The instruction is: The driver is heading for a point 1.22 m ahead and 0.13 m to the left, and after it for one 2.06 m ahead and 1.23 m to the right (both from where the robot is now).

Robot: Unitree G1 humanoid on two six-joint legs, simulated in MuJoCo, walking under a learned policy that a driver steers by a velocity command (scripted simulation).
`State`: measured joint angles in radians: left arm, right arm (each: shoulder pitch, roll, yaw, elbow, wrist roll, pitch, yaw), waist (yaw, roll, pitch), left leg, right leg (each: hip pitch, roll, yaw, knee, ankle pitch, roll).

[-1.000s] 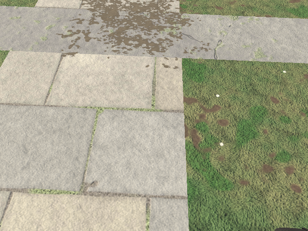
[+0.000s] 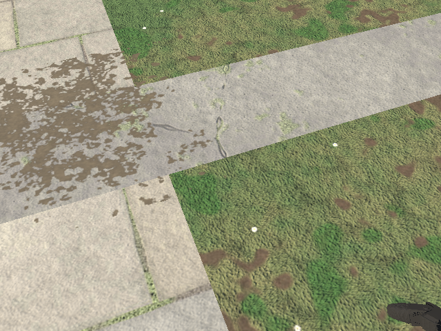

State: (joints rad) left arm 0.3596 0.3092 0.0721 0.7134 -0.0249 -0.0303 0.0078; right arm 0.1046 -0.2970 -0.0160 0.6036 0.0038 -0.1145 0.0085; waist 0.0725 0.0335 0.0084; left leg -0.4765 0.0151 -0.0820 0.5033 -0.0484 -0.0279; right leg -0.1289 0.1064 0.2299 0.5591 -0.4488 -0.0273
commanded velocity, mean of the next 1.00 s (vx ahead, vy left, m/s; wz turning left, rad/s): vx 0.50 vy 0.00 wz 0.14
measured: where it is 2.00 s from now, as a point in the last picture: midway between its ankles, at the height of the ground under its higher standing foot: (213, 166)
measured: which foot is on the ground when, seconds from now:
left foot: down 0.00-0.50, up 0.52-0.98, down 1.00-1.00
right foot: down 0.00-0.00, up 0.02-0.48, down 0.50-1.00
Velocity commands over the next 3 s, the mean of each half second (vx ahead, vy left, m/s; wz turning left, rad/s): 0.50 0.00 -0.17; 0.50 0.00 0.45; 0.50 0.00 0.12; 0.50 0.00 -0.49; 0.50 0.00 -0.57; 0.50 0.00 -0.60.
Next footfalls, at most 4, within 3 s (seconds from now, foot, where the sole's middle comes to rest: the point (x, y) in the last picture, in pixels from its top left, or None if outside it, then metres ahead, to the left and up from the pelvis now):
0.50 right None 0.39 -0.14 -0.76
1.00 left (200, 275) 0.64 0.15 -0.76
1.56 right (242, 186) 1.00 0.04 -0.76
2.04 left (190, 133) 1.26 0.26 -0.76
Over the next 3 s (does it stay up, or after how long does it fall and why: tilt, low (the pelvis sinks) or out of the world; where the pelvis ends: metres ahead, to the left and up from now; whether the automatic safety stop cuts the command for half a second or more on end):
stays up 1.58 -0.01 0.01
